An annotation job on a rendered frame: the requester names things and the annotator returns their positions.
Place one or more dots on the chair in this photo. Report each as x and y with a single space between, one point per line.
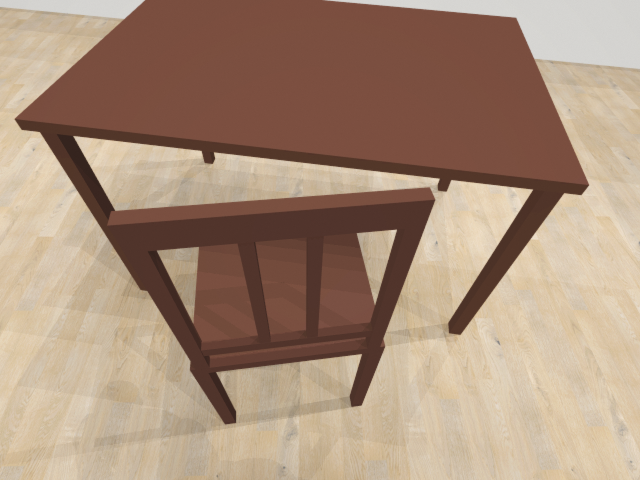
278 280

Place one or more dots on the table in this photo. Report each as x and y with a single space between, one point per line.
438 94

